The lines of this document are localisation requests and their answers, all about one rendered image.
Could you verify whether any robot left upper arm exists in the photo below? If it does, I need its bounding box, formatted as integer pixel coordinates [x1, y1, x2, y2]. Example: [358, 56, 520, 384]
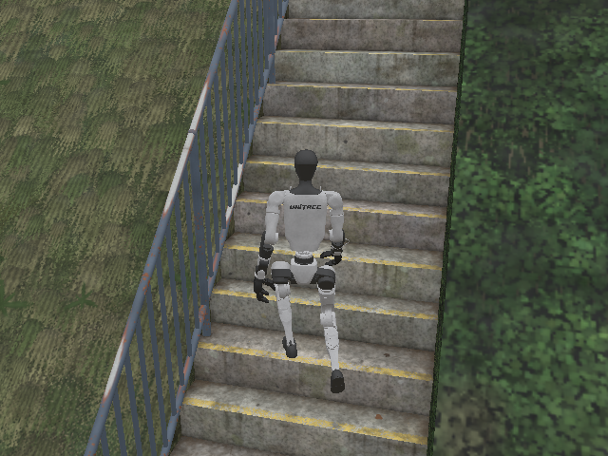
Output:
[264, 190, 286, 245]

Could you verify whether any left robot hand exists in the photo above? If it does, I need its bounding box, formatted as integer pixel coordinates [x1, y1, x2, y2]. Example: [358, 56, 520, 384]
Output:
[254, 277, 276, 303]

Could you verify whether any robot right upper arm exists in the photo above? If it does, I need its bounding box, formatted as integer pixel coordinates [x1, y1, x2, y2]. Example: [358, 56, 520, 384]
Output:
[325, 191, 344, 242]

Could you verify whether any robot right shin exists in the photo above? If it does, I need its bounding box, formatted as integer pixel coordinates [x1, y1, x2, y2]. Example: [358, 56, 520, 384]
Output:
[324, 312, 339, 371]

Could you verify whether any robot left shin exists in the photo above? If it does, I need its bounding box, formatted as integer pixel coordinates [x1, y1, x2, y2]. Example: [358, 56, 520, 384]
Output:
[274, 284, 295, 347]

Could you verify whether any robot shin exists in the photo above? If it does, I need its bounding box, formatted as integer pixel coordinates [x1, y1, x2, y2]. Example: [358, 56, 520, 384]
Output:
[324, 312, 339, 371]
[274, 284, 295, 347]

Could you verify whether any right robot hand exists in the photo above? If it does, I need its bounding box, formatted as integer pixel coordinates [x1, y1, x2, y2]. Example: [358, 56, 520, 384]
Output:
[320, 249, 342, 266]

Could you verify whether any left robot forearm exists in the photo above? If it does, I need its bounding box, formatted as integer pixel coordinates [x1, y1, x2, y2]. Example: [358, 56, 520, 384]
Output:
[255, 231, 274, 279]

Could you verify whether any right robot forearm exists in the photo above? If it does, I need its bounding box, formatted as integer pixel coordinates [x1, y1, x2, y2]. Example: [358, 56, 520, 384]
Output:
[331, 229, 345, 256]

